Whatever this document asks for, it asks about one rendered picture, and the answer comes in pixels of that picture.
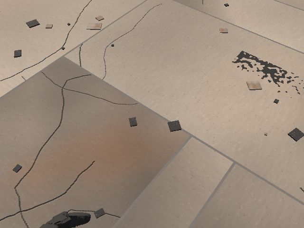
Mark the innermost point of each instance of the robot left hand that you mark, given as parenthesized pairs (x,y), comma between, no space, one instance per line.
(68,220)

